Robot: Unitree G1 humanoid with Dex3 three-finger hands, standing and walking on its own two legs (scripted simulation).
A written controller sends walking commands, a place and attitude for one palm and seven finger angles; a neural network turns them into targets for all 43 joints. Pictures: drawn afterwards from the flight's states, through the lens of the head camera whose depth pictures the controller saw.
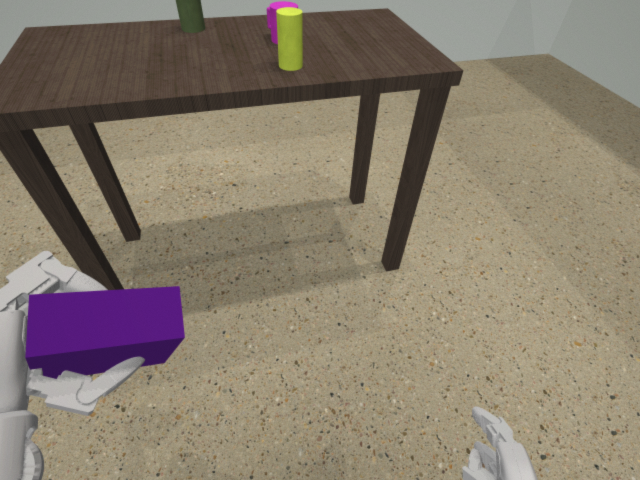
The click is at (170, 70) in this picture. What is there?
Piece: table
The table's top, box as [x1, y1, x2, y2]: [0, 8, 463, 131]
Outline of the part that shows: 463,70 387,8 303,13 303,65 300,69 294,71 283,70 278,66 277,44 271,41 270,29 267,27 266,15 204,18 205,29 203,31 196,33 188,33 182,31 179,19 25,27 0,64 0,131 458,85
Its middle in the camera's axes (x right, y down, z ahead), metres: -0.24 -0.51 +1.07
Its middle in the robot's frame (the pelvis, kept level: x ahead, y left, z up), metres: +1.13 +0.30 +0.04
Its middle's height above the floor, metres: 0.81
